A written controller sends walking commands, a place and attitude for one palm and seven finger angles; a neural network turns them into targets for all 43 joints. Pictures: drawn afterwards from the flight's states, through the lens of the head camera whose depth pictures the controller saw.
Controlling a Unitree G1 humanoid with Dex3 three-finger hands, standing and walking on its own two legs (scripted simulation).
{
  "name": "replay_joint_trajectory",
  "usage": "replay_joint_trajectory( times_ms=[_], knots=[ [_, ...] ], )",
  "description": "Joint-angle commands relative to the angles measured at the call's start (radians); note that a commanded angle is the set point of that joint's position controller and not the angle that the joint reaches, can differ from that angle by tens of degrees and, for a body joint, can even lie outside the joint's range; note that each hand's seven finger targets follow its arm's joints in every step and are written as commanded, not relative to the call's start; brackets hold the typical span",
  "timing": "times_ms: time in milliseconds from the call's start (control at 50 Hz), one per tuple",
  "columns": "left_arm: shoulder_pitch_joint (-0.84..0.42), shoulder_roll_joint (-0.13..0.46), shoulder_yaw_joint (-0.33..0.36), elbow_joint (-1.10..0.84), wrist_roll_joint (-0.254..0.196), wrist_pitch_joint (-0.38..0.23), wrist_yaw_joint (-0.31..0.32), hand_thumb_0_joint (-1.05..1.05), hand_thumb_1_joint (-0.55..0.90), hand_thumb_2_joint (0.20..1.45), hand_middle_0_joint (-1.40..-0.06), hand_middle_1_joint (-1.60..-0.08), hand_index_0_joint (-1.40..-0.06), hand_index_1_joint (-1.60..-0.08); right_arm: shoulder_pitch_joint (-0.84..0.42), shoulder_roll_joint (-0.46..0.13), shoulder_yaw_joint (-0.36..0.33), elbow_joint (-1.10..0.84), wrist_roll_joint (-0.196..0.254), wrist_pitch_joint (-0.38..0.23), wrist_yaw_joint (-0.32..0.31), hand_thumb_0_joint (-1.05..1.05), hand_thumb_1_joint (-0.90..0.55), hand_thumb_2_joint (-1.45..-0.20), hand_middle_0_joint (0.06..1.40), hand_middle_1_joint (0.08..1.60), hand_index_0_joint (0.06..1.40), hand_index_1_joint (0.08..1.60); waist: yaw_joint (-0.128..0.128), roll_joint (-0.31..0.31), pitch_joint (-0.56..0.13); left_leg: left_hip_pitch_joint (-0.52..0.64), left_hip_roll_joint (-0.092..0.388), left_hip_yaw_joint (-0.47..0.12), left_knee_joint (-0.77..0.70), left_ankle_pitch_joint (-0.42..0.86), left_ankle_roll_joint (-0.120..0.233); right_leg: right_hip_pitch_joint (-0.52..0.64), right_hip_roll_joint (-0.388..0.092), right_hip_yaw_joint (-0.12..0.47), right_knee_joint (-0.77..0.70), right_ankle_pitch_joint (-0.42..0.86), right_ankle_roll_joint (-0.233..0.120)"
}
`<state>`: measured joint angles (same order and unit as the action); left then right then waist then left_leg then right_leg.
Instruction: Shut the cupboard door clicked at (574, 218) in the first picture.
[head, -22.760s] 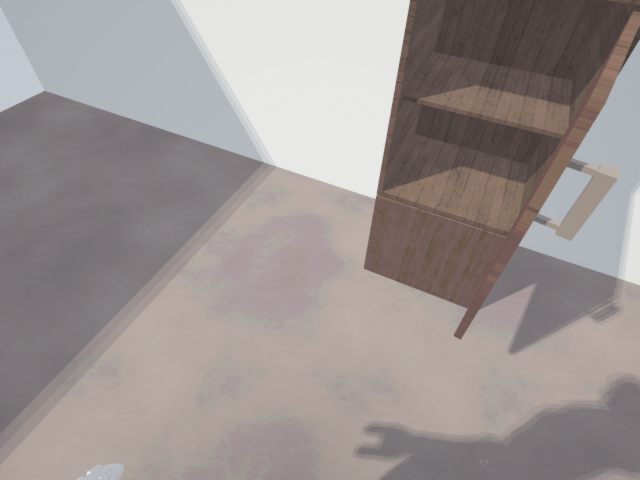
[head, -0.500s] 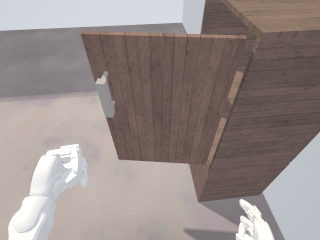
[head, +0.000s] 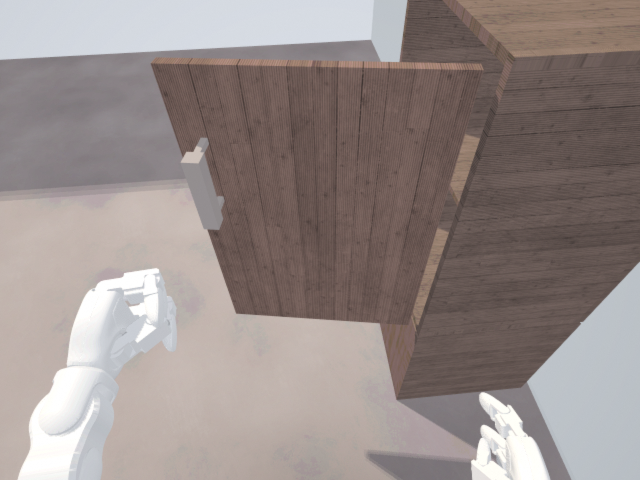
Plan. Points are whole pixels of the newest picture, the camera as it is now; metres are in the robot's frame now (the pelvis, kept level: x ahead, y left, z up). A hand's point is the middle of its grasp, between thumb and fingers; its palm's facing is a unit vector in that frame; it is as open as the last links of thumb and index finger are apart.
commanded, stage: bring the fist close to the handle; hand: left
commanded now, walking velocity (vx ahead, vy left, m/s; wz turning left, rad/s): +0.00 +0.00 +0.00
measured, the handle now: (208, 184) +0.50 +0.22 +0.10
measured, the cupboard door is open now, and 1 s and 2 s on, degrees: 80 80 72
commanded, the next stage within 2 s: push the door shut along its arc in 1.20 s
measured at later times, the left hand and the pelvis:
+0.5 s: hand (199, 260) +0.34 +0.18 +0.11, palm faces +0.02 -1.00 -0.04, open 3.1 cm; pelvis +0.01 +0.00 +0.00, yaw -2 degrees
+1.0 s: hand (223, 220) +0.42 +0.17 +0.11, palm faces +0.02 -1.00 -0.01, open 3.1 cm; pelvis +0.01 +0.01 +0.00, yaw -3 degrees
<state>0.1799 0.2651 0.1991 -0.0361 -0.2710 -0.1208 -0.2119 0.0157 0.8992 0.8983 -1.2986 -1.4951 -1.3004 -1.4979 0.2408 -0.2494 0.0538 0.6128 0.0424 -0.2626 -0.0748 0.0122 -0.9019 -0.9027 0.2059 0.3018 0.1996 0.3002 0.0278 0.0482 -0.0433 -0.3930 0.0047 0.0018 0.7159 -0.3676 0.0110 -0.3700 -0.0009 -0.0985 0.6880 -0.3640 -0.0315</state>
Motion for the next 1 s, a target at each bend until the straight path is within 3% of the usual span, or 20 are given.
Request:
replay_joint_trajectory(
  times_ms=[0, 120, 200, 220, 260, 280, 320, 400, 440, 560, 620, 640, 680, 700, 720, 780, 820, 860, 920, 980],
  knots=[
    [-0.265, 0.162, 0.086, -0.14, -0.024, -0.067, -0.017, 0.0, 0.9, 0.9, -1.3, -1.5, -1.3, -1.5, -0.079, -0.116, -0.054, -0.145, 0.009, -0.053, -0.015, 0.0, -0.9, -0.9, 0.2, 0.3, 0.2, 0.3, -0.016, -0.026, -0.167, 0.072, -0.016, -0.012, -0.106, 0.206, 0.013, 0.059, -0.01, 0.079, -0.121, 0.217, 0.025],
    [-0.333, 0.178, 0.101, -0.073, -0.022, -0.055, -0.014, 0.0, 0.9, 0.9, -1.3, -1.5, -1.3, -1.5, -0.072, -0.119, -0.058, -0.146, 0.008, -0.041, -0.008, 0.0, -0.9, -0.9, 0.2, 0.3, 0.2, 0.3, -0.005, -0.05, -0.19, 0.073, -0.016, -0.006, -0.104, 0.266, 0.014, 0.087, -0.012, 0.08, -0.11, 0.307, 0.027],
    [-0.418, 0.182, 0.104, -0.023, -0.01, -0.06, 0.004, 0.0, 0.9, 0.9, -1.3, -1.5, -1.3, -1.5, -0.072, -0.119, -0.06, -0.14, 0.01, -0.025, -0.003, 0.0, -0.9, -0.9, 0.2, 0.3, 0.2, 0.3, -0.016, -0.047, -0.176, 0.066, -0.017, 0.003, -0.113, 0.25, 0.011, 0.069, -0.013, 0.081, -0.112, 0.291, 0.03],
    [-0.428, 0.201, 0.118, -0.006, -0.006, -0.062, 0.01, 0.0, 0.9, 0.9, -1.3, -1.5, -1.3, -1.5, -0.068, -0.122, -0.062, -0.139, 0.009, -0.021, -0.004, 0.0, -0.9, -0.9, 0.2, 0.3, 0.2, 0.3, -0.014, -0.073, -0.178, 0.059, -0.014, 0.002, -0.111, 0.252, 0.013, 0.08, -0.013, 0.085, -0.114, 0.285, 0.029],
    [-0.493, 0.174, 0.085, -0.012, 0.003, -0.072, 0.015, 0.0, 0.9, 0.9, -1.3, -1.5, -1.3, -1.5, -0.071, -0.118, -0.063, -0.136, 0.011, -0.018, 0.0, 0.0, -0.9, -0.9, 0.2, 0.3, 0.2, 0.3, -0.024, -0.013, -0.203, 0.093, -0.016, 0.007, -0.114, 0.256, 0.013, 0.066, -0.012, 0.083, -0.11, 0.29, 0.026],
    [-0.495, 0.177, 0.089, -0.001, 0.006, -0.076, 0.02, 0.0, 0.9, 0.9, -1.3, -1.5, -1.3, -1.5, -0.065, -0.118, -0.064, -0.134, 0.01, -0.016, -0.001, 0.0, -0.9, -0.9, 0.2, 0.3, 0.2, 0.3, -0.019, -0.016, -0.217, 0.099, -0.015, 0.004, -0.116, 0.27, 0.01, 0.074, -0.009, 0.077, -0.104, 0.303, 0.023],
    [-0.551, 0.188, 0.079, 0.028, 0.014, -0.08, 0.025, 0.0, 0.9, 0.9, -1.3, -1.5, -1.3, -1.5, -0.058, -0.123, -0.064, -0.125, 0.01, -0.011, -0.001, 0.0, -0.9, -0.9, 0.2, 0.3, 0.2, 0.3, -0.037, -0.047, -0.209, 0.097, -0.01, 0.002, -0.114, 0.262, 0.013, 0.063, -0.008, 0.078, -0.109, 0.292, 0.026],
    [-0.603, 0.18, 0.076, 0.1, 0.019, -0.083, 0.032, 0.0, 0.9, 0.9, -1.3, -1.5, -1.3, -1.5, -0.054, -0.124, -0.065, -0.114, 0.011, 0.004, 0.003, 0.0, -0.9, -0.9, 0.2, 0.3, 0.2, 0.3, -0.032, -0.014, -0.218, 0.106, -0.011, 0.005, -0.122, 0.267, 0.009, 0.056, -0.007, 0.075, -0.108, 0.302, 0.02],
    [-0.632, 0.205, 0.103, 0.134, 0.022, -0.085, 0.039, 0.0, 0.9, 0.9, -1.3, -1.5, -1.3, -1.5, -0.046, -0.128, -0.069, -0.108, 0.008, 0.015, 0.003, 0.0, -0.9, -0.9, 0.2, 0.3, 0.2, 0.3, -0.032, -0.07, -0.242, 0.098, -0.01, 0.005, -0.122, 0.278, 0.012, 0.081, -0.008, 0.081, -0.109, 0.32, 0.025],
    [-0.703, 0.188, 0.084, 0.19, 0.034, -0.103, 0.046, 0.0, 0.9, 0.9, -1.3, -1.5, -1.3, -1.5, -0.032, -0.125, -0.073, -0.105, 0.01, 0.04, 0.013, 0.0, -0.9, -0.9, 0.2, 0.3, 0.2, 0.3, -0.03, -0.004, -0.272, 0.129, -0.006, 0.009, -0.122, 0.339, 0.006, 0.081, -0.005, 0.073, -0.094, 0.377, 0.016],
    [-0.765, 0.197, 0.084, 0.265, 0.039, -0.105, 0.056, 0.0, 0.9, 0.9, -1.3, -1.5, -1.3, -1.5, -0.018, -0.134, -0.074, -0.092, 0.009, 0.053, 0.012, 0.0, -0.9, -0.9, 0.2, 0.3, 0.2, 0.3, -0.05, -0.075, -0.233, 0.108, -0.001, 0.003, -0.123, 0.307, 0.009, 0.055, -0.002, 0.07, -0.105, 0.343, 0.02],
    [-0.805, 0.178, 0.064, 0.287, 0.04, -0.105, 0.055, 0.0, 0.9, 0.9, -1.3, -1.5, -1.3, -1.5, -0.019, -0.133, -0.073, -0.09, 0.012, 0.058, 0.012, 0.0, -0.9, -0.9, 0.2, 0.3, 0.2, 0.3, -0.06, -0.062, -0.22, 0.104, -0.003, 0.006, -0.124, 0.287, 0.01, 0.036, -0.003, 0.073, -0.108, 0.329, 0.021],
    [-0.885, 0.208, 0.081, 0.341, 0.046, -0.111, 0.06, 0.0, 0.9, 0.9, -1.3, -1.5, -1.3, -1.5, -0.01, -0.138, -0.074, -0.076, 0.013, 0.07, 0.009, 0.0, -0.9, -0.9, 0.2, 0.3, 0.2, 0.3, -0.067, -0.063, -0.223, 0.097, -0.004, 0.002, -0.128, 0.255, 0.009, 0.023, -0.002, 0.075, -0.113, 0.29, 0.018],
    [-0.932, 0.199, 0.067, 0.354, 0.052, -0.117, 0.061, 0.0, 0.9, 0.9, -1.3, -1.5, -1.3, -1.5, -0.011, -0.136, -0.073, -0.075, 0.013, 0.074, 0.009, 0.0, -0.9, -0.9, 0.2, 0.3, 0.2, 0.3, -0.07, -0.025, -0.22, 0.101, -0.004, 0.001, -0.128, 0.254, 0.007, 0.011, -0.003, 0.075, -0.109, 0.284, 0.015],
    [-0.964, 0.214, 0.073, 0.366, 0.057, -0.123, 0.066, 0.0, 0.9, 0.9, -1.3, -1.5, -1.3, -1.5, -0.001, -0.14, -0.075, -0.072, 0.009, 0.079, 0.008, 0.0, -0.9, -0.9, 0.2, 0.3, 0.2, 0.3, -0.073, -0.052, -0.246, 0.105, -0.003, -0.002, -0.124, 0.251, 0.011, 0.021, -0.004, 0.078, -0.11, 0.28, 0.018],
    [-1.058, 0.208, 0.06, 0.413, 0.067, -0.146, 0.07, 0.0, 0.9, 0.9, -1.3, -1.5, -1.3, -1.5, 0.014, -0.138, -0.078, -0.062, 0.009, 0.089, 0.011, 0.0, -0.9, -0.9, 0.2, 0.3, 0.2, 0.3, -0.078, 0.003, -0.296, 0.134, -0.002, -0.009, -0.115, 0.286, 0.006, 0.012, 0.0, 0.074, -0.093, 0.302, 0.009],
    [-1.0, 0.219, 0.078, 0.455, 0.071, -0.157, 0.074, 0.0, 0.9, 0.9, -1.3, -1.5, -1.3, -1.5, 0.031, -0.142, -0.082, -0.064, 0.006, 0.096, 0.016, 0.0, -0.9, -0.9, 0.2, 0.3, 0.2, 0.3, -0.063, -0.024, -0.326, 0.134, 0.0, -0.009, -0.112, 0.321, 0.006, 0.039, 0.002, 0.071, -0.086, 0.332, 0.008],
    [-0.952, 0.174, 0.057, 0.469, 0.069, -0.161, 0.073, 0.0, 0.9, 0.9, -1.3, -1.5, -1.3, -1.5, 0.035, -0.138, -0.083, -0.076, 0.006, 0.102, 0.026, 0.0, -0.9, -0.9, 0.2, 0.3, 0.2, 0.3, -0.052, -0.026, -0.341, 0.138, 0.0, -0.006, -0.112, 0.369, 0.004, 0.051, 0.002, 0.066, -0.075, 0.377, 0.007],
    [-0.863, 0.25, 0.141, 0.507, 0.069, -0.155, 0.084, 0.0, 0.9, 0.9, -1.3, -1.5, -1.3, -1.5, 0.048, -0.149, -0.09, -0.085, 0.002, 0.121, 0.031, 0.0, -0.9, -0.9, 0.2, 0.3, 0.2, 0.3, -0.029, -0.086, -0.325, 0.095, 0.002, 0.003, -0.116, 0.381, 0.008, 0.092, 0.003, 0.069, -0.078, 0.411, 0.012],
    [-0.904, 0.24, 0.129, 0.438, 0.07, -0.164, 0.084, 0.0, 0.9, 0.9, -1.3, -1.5, -1.3, -1.5, 0.038, -0.142, -0.088, -0.099, 0.008, 0.13, 0.035, 0.0, -0.9, -0.9, 0.2, 0.3, 0.2, 0.3, -0.038, -0.039, -0.308, 0.092, 0.0, 0.016, -0.123, 0.373, 0.008, 0.087, 0.002, 0.075, -0.083, 0.418, 0.013]
  ],
)
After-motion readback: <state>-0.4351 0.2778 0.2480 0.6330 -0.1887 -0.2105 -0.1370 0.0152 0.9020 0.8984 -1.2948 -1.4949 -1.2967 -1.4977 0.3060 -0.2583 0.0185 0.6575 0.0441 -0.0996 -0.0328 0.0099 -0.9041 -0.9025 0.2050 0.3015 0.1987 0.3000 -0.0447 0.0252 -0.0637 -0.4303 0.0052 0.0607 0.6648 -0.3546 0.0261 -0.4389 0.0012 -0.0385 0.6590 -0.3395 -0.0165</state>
